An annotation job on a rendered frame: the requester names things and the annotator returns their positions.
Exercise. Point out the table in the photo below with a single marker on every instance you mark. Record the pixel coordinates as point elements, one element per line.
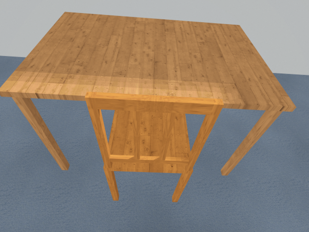
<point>133,55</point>

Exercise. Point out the chair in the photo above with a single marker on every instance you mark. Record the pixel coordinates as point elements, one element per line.
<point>149,134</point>

